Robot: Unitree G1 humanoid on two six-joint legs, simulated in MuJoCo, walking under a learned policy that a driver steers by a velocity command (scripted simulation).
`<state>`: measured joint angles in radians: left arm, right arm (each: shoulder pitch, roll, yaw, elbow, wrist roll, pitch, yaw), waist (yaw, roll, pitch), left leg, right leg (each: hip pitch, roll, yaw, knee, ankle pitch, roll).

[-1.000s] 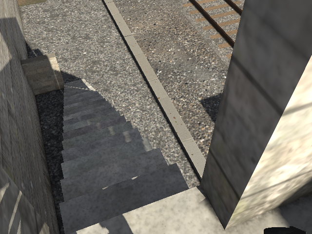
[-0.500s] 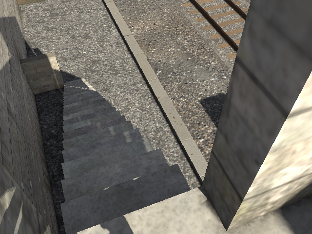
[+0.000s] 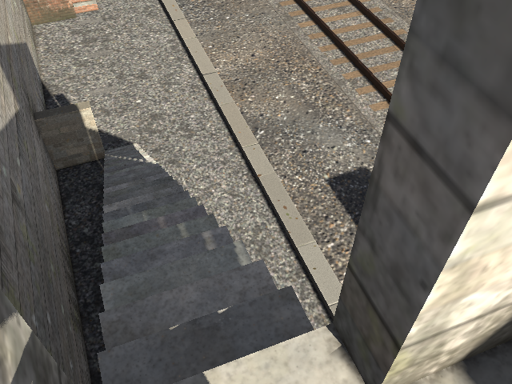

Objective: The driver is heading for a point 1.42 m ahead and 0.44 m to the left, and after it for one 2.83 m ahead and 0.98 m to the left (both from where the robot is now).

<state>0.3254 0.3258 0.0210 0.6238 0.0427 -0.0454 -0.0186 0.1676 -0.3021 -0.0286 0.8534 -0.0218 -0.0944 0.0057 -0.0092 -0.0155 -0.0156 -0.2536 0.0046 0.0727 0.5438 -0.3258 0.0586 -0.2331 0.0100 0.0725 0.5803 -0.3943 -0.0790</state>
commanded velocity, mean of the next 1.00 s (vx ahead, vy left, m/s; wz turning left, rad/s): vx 0.16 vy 0.00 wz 0.00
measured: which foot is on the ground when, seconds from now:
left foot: down 0.00-0.10, up 0.12-0.32, down 0.34-1.00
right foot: down 0.00-0.36, up 0.38-0.60, down 0.62-1.00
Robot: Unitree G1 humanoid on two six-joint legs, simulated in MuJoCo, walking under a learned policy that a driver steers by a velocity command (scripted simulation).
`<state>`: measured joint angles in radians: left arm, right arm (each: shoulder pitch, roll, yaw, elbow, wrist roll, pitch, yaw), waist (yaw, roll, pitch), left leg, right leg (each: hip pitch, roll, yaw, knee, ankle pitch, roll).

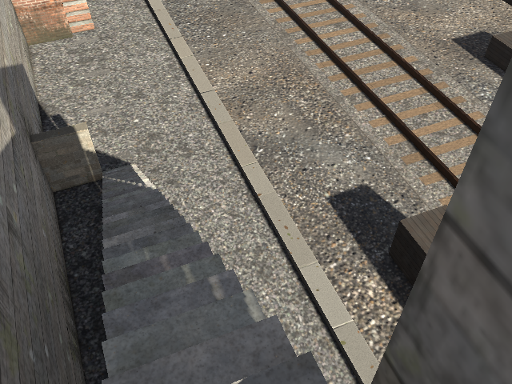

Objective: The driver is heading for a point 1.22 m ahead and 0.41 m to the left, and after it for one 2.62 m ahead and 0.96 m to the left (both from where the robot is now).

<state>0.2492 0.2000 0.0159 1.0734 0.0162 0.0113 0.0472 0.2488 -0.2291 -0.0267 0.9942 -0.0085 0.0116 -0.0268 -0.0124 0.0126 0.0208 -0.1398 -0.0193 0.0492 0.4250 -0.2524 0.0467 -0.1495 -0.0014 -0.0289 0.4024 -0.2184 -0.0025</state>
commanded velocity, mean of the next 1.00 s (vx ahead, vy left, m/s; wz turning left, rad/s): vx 0.42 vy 0.00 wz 0.00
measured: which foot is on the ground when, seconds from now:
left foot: down 0.00-0.30, up 0.32-0.62, down 0.64-1.00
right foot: down 0.00-0.08, up 0.10-0.28, down 0.30-0.66, up 0.68-1.00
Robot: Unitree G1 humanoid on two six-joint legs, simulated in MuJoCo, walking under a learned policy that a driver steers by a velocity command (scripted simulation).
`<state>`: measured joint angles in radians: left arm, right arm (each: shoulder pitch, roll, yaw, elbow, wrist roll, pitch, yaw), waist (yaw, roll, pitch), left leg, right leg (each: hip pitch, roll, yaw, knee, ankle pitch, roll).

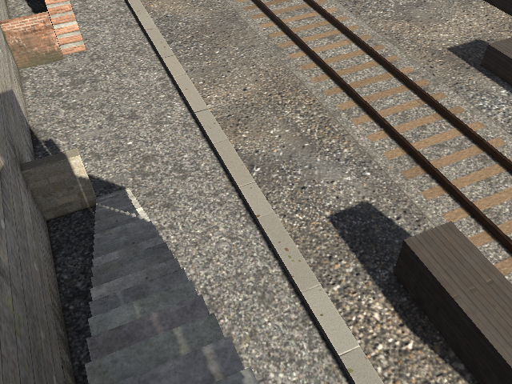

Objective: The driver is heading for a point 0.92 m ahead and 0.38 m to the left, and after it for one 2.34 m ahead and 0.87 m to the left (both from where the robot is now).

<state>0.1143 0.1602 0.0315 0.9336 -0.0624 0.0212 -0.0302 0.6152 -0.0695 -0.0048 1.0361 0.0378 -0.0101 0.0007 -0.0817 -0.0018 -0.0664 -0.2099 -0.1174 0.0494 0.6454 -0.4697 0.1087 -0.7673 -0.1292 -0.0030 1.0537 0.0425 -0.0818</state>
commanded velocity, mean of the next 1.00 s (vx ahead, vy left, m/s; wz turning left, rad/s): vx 0.50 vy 0.00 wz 0.39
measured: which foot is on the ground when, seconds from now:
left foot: down 0.00-0.24, up 0.26-0.72, down 0.74-1.00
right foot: up 0.00-0.20, down 0.22-0.76, up 0.78-0.92, down 0.94-1.00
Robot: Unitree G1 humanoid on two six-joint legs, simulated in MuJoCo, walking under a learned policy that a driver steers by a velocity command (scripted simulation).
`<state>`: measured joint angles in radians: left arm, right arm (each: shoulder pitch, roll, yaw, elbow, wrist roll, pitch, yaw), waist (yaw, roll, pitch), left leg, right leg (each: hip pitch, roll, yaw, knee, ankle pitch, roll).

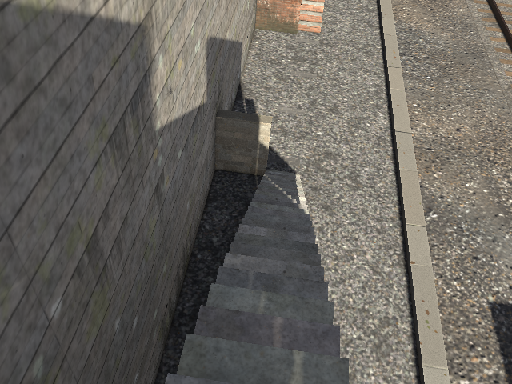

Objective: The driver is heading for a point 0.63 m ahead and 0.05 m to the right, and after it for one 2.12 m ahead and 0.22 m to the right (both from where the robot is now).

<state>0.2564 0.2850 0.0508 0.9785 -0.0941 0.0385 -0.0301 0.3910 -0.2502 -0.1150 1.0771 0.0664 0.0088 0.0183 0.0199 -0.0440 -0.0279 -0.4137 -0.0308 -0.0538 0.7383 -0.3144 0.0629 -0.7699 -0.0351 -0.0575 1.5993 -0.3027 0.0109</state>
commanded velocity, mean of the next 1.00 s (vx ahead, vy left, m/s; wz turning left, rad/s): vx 0.50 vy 0.00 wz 0.15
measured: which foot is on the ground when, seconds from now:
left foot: down 0.00-0.24, up 0.26-0.68, down 0.70-1.00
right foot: down 0.00-0.00, up 0.02-0.24, down 0.26-0.72, up 0.74-1.00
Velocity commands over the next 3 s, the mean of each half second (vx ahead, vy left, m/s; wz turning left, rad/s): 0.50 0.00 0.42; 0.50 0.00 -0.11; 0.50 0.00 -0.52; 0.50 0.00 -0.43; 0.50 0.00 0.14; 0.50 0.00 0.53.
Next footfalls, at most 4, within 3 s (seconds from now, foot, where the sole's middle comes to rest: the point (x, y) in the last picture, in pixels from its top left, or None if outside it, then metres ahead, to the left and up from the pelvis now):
0.26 right None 0.16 -0.14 -0.75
0.70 left None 0.34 0.18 -0.94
1.32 right None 0.64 -0.07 -1.13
1.64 left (231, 370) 0.85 0.05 -1.32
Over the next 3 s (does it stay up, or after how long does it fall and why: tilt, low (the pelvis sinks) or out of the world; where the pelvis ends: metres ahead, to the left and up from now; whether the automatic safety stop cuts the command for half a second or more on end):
stays up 1.77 -0.24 -1.23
